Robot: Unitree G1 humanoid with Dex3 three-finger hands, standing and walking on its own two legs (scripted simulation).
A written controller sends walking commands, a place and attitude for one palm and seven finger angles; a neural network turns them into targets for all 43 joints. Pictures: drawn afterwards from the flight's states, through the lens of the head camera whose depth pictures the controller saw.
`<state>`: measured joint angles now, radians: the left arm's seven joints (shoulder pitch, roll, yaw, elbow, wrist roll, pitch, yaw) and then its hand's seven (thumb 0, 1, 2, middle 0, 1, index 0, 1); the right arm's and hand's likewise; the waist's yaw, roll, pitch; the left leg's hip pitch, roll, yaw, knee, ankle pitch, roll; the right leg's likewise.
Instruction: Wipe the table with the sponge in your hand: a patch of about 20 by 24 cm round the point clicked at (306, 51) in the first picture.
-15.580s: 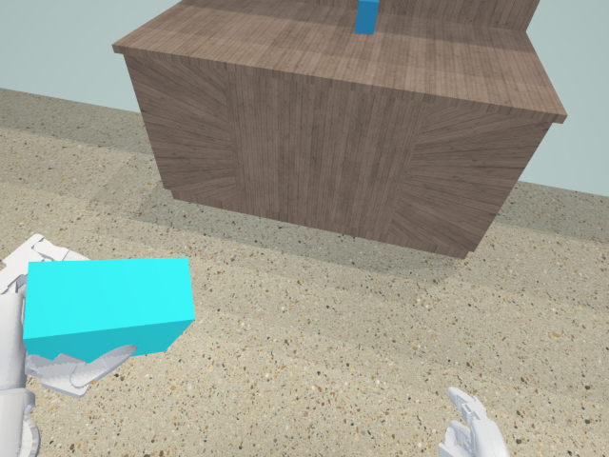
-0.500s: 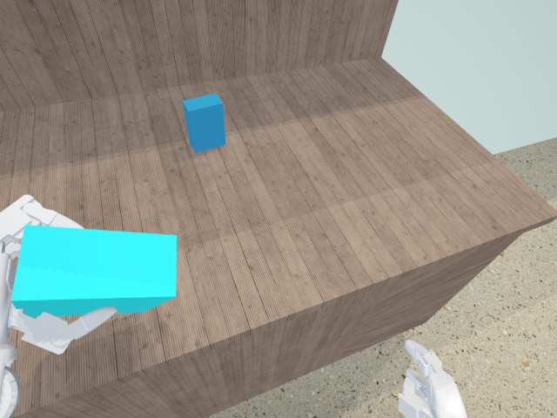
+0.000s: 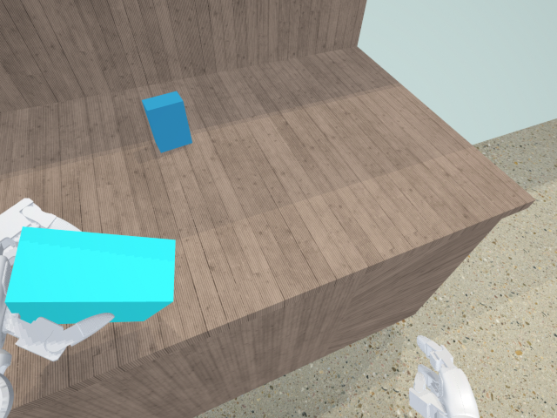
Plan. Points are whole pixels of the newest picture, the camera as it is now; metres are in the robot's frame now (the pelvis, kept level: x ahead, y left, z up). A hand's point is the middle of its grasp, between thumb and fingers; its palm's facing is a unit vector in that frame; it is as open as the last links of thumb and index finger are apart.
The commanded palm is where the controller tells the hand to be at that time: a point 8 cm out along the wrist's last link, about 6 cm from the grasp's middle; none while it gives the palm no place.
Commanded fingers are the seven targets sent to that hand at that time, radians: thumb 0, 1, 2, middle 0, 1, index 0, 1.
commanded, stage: come to a stop and stand still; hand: left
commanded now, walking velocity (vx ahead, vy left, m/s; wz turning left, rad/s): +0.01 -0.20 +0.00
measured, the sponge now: (118, 284) +0.23 +0.20 +0.13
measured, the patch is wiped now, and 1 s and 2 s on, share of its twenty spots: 0.00 0.00 0.00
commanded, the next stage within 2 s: look again from close up in 1.08 s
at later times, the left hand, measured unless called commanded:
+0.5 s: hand out of the picture +0.23 +0.32 +0.18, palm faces +0.47 -0.77 -0.44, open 10.5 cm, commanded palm +0.16 +0.31 +0.18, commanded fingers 0.00 0.10 1.30 -1.20 -1.60 -1.20 -1.60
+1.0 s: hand out of the picture +0.17 +0.36 +0.16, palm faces +0.45 -0.83 -0.34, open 10.5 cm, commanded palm +0.11 +0.38 +0.18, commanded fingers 0.00 0.10 1.30 -1.20 -1.60 -1.20 -1.60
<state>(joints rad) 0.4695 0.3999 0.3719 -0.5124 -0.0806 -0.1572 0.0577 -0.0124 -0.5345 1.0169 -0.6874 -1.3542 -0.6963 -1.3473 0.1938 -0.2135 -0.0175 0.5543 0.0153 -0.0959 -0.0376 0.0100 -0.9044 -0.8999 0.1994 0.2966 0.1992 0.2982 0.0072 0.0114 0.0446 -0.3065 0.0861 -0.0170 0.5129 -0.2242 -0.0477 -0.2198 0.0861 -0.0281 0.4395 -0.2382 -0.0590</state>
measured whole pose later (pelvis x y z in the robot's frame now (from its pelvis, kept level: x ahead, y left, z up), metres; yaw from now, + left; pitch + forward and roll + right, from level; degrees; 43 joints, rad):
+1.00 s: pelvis -0.04 +0.10 +0.00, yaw +2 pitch -2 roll -2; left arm 0.36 0.34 0.34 -0.44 0.00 -0.26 0.10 -0.01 -0.54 1.02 -0.69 -1.34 -0.71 -1.33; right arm 0.21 -0.16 0.05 0.60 0.00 -0.19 -0.01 0.01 -0.90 -0.90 0.20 0.30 0.20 0.30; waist 0.05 -0.03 0.07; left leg -0.29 -0.06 0.03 0.46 -0.15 0.09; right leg -0.21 -0.02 0.06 0.43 -0.21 0.01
